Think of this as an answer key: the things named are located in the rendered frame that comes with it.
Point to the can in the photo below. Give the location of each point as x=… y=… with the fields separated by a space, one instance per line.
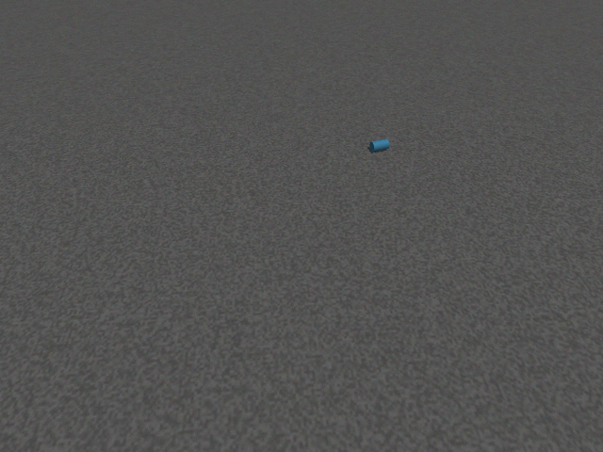
x=379 y=145

